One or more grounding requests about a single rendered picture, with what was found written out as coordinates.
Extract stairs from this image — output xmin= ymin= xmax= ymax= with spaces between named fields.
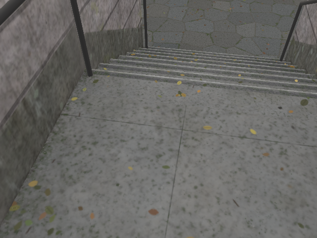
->
xmin=96 ymin=46 xmax=317 ymax=93

